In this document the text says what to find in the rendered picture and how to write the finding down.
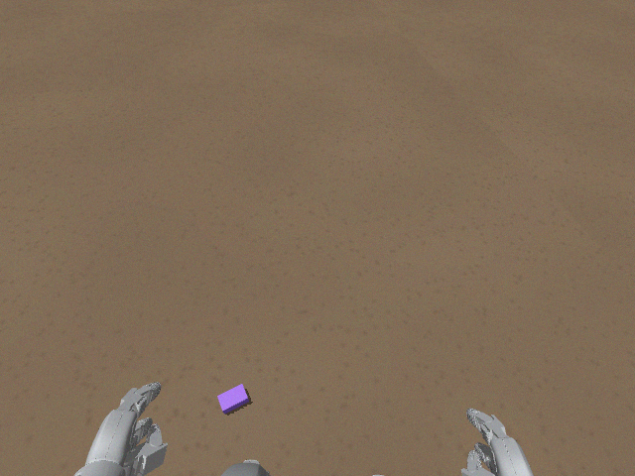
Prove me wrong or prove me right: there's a left robot hand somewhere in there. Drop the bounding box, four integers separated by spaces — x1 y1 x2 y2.
84 382 168 476

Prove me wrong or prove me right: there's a right robot hand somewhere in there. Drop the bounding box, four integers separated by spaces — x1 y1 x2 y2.
461 409 534 476

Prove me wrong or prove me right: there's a small box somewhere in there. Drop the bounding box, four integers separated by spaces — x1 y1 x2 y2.
217 384 249 414

